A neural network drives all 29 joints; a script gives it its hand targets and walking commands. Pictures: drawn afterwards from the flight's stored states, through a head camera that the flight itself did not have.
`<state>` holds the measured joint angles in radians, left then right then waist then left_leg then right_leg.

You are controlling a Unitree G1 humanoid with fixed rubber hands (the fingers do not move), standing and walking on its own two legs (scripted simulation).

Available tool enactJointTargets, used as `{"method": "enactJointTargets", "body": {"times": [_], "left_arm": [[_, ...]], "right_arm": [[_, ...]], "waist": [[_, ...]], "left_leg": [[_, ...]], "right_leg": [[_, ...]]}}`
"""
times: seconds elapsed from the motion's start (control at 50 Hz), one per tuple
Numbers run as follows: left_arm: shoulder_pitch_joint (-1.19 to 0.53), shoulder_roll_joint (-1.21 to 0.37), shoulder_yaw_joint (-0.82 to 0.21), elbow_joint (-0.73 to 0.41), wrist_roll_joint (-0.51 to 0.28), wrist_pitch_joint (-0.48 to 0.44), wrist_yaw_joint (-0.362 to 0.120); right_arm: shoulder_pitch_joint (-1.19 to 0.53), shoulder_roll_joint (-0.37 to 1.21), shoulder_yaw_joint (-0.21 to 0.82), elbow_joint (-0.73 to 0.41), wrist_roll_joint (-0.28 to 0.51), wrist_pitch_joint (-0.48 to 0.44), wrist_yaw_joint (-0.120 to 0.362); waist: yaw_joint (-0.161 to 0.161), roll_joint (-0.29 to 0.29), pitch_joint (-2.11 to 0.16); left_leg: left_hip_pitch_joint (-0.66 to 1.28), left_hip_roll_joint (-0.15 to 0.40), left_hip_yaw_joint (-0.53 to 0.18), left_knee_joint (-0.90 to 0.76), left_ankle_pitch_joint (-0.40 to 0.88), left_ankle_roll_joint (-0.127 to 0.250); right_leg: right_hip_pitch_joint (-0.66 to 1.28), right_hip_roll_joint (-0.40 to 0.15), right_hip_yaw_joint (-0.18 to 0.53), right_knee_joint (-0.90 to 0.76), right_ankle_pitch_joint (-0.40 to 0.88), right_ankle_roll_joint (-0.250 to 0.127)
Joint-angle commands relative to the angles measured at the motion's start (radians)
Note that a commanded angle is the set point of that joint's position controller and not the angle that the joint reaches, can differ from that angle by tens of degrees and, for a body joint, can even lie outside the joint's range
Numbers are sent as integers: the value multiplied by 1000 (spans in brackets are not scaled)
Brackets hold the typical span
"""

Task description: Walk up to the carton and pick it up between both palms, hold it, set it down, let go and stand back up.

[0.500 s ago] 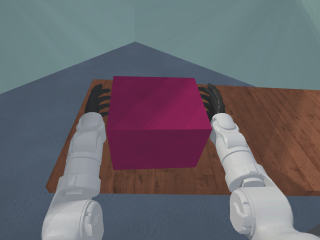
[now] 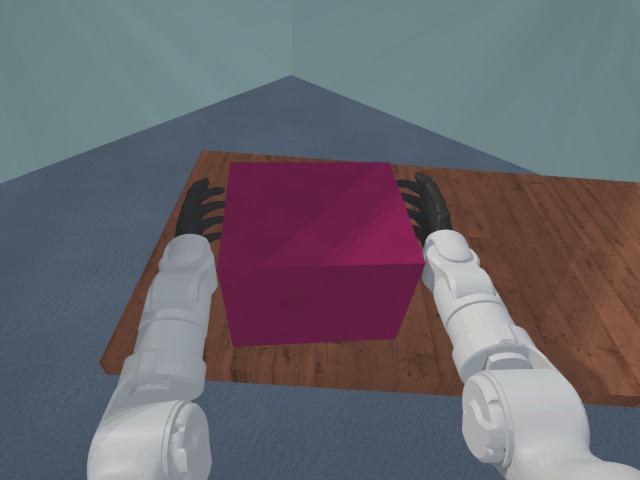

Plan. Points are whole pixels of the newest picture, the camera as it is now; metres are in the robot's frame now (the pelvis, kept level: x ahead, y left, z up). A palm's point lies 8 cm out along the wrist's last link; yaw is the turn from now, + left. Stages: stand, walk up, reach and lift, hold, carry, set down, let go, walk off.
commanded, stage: set down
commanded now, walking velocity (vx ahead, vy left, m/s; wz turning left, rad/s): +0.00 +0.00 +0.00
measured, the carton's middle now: (313, 251) +0.40 +0.05 +0.10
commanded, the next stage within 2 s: none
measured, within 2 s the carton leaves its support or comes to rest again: neither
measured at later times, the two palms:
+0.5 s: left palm (197, 249) +0.38 +0.20 +0.10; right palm (429, 236) +0.43 -0.11 +0.12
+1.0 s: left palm (206, 248) +0.39 +0.20 +0.09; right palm (429, 235) +0.45 -0.11 +0.10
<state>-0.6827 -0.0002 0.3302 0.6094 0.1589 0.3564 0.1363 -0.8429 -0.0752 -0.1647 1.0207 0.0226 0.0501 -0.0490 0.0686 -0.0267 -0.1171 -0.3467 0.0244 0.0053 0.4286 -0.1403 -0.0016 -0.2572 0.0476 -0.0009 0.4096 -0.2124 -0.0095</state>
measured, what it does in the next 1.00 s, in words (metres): stands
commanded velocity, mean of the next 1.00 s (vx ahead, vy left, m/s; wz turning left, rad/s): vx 0.00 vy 0.00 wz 0.00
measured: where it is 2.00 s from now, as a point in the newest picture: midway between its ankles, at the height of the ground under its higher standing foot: outside the picture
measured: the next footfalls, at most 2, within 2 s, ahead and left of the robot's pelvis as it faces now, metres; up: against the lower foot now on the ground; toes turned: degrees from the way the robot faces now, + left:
none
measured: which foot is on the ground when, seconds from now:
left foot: down 0.00-1.00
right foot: down 0.00-1.00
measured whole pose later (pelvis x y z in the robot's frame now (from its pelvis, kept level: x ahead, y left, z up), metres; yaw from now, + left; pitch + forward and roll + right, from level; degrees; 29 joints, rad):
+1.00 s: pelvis +0.02 -0.02 +0.00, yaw +0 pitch +5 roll +0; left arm -0.68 -0.04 0.39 0.70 0.16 0.22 0.15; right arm -0.86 -0.10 -0.23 1.15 -0.08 -0.05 0.02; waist 0.13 -0.03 -0.09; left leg -0.35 0.05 0.01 0.43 -0.17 -0.03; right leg -0.26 0.07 0.00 0.41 -0.24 -0.04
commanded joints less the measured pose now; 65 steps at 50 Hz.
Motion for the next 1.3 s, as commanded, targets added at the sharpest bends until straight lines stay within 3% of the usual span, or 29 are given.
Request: {"method": "enactJointTargets", "body": {"times": [0.0,0.06,0.1,0.14,0.16,0.2,0.24,0.3,0.34,0.4,0.5,0.52,0.56,0.62,0.72,0.8,0.84,0.88,0.92,0.96,0.98,1.04,1.06,1.08,1.12,1.16,1.2,1.24,1.28], "left_arm": [[-775,-616,-371,-222,-11,-110,-112],[-719,-558,-282,-77,20,-103,-116],[-772,-566,-295,-99,34,-124,-125],[-778,-614,-329,-154,27,-137,-104],[-762,-563,-276,-123,41,-145,-100],[-788,-581,-292,-108,38,-146,-94],[-743,-573,-275,-104,35,-157,-82],[-710,-595,-300,-99,35,-147,-90],[-711,-583,-259,-69,68,-153,-88],[-756,-572,-273,-79,47,-156,-91],[-690,-588,-253,-65,57,-175,-81],[-729,-595,-285,-136,46,-193,-75],[-686,-584,-265,-70,45,-187,-83],[-686,-585,-273,-92,39,-197,-73],[-575,-541,-178,-41,89,-170,-106],[-696,-557,-236,-88,70,-197,-90],[-627,-545,-200,-68,93,-191,-97],[-642,-592,-250,-97,72,-198,-80],[-645,-569,-232,-110,77,-206,-73],[-585,-529,-172,-16,93,-195,-96],[-574,-556,-211,-47,84,-198,-102],[-619,-538,-173,-101,112,-213,-100],[-597,-570,-205,-116,98,-212,-95],[-561,-572,-191,-79,120,-206,-89],[-540,-559,-185,-85,119,-209,-92],[-531,-573,-193,-84,113,-215,-96],[-519,-546,-177,-41,115,-205,-111],[-593,-541,-186,-68,105,-218,-110],[-577,-554,-211,-57,87,-229,-100]], "right_arm": [[-792,482,186,-245,9,-111,201],[-771,425,119,-158,-16,-92,208],[-784,438,81,-119,-47,-104,213],[-771,460,100,-139,-39,-130,230],[-763,444,95,-101,-53,-126,227],[-757,431,77,-81,-53,-133,233],[-771,453,108,-97,-55,-139,236],[-752,410,56,-70,-64,-140,232],[-701,423,54,8,-75,-125,243],[-778,397,24,-54,-94,-145,250],[-724,421,33,-40,-109,-164,259],[-741,452,62,-47,-100,-173,254],[-751,417,30,-48,-107,-171,250],[-743,431,70,-56,-93,-180,243],[-711,402,70,-51,-100,-152,248],[-754,426,46,-68,-114,-177,242],[-711,429,48,-43,-131,-164,253],[-729,426,24,-57,-128,-187,261],[-718,427,57,-18,-122,-183,257],[-738,438,59,-79,-123,-177,244],[-705,427,38,-53,-128,-176,244],[-700,445,67,-35,-123,-181,243],[-682,442,67,-51,-122,-192,249],[-674,457,72,-30,-107,-188,250],[-644,445,60,-26,-114,-186,252],[-700,455,90,-72,-115,-200,247],[-657,451,76,-55,-134,-192,238],[-652,454,40,-19,-145,-191,242],[-683,435,9,-46,-166,-212,244]], "waist": [[84,114,-559],[89,63,-392],[78,89,-438],[90,131,-494],[111,108,-462],[89,107,-449],[127,79,-446],[83,115,-444],[101,112,-352],[100,107,-432],[135,110,-445],[138,116,-518],[109,82,-441],[128,97,-504],[155,51,-389],[128,117,-521],[154,96,-445],[122,127,-542],[138,135,-511],[155,54,-458],[121,87,-462],[165,85,-487],[147,105,-528],[163,106,-483],[137,99,-476],[173,89,-493],[153,71,-447],[135,83,-462],[123,88,-509]], "left_leg": [[535,13,23,-29,418,-69],[474,12,31,-69,301,-50],[452,16,44,-77,249,-52],[499,23,34,-60,341,-76],[494,23,35,-52,372,-66],[476,22,37,-78,284,-61],[457,19,44,-76,304,-48],[466,26,31,-60,354,-69],[458,25,35,-76,336,-69],[423,21,42,-81,276,-63],[420,31,45,-62,394,-70],[450,31,47,-45,446,-77],[408,23,56,-52,397,-67],[420,16,52,-19,510,-70],[389,18,71,-57,434,-40],[373,9,71,-22,460,-64],[357,18,74,-50,431,-50],[418,27,58,-21,529,-73],[408,28,55,-9,574,-70],[322,12,82,-21,499,-46],[342,16,74,-24,518,-57],[303,6,85,-31,496,-50],[390,17,73,-14,604,-67],[358,10,74,-1,600,-59],[359,13,71,-10,560,-54],[324,9,77,-10,581,-57],[269,1,87,-22,532,-49],[263,3,90,-37,439,-47],[337,19,80,-17,515,-60]], "right_leg": [[1,5,-63,-145,96,-5],[-12,5,-55,-167,9,-4],[-22,2,-54,-155,-14,-5],[-41,8,-70,-138,8,-11],[-32,7,-58,-145,20,-10],[-62,2,-63,-154,-18,-12],[-28,2,-54,-156,8,-10],[-58,8,-61,-167,0,-25],[-40,6,-52,-162,-11,-27],[-38,2,-45,-155,-17,-23],[-63,10,-63,-151,22,-28],[-70,9,-64,-149,44,-28],[-54,9,-53,-163,43,-29],[-32,1,-49,-139,138,-23],[-10,0,-40,-141,110,-5],[-33,-6,-37,-124,161,-12],[-38,-6,-40,-134,109,-10],[-77,13,-64,-129,134,-24],[-72,1,-53,-134,166,-28],[11,-12,-33,-111,260,0],[9,-4,-40,-111,255,-5],[30,-17,-31,-102,279,1],[-15,8,-57,-100,285,-10],[-16,-3,-43,-107,296,-7],[-9,-5,-36,-118,275,-12],[-1,-5,-44,-98,305,-10],[37,-20,-38,-94,367,5],[28,-23,-36,-108,247,-2],[-45,-9,-54,-121,230,-17]]}}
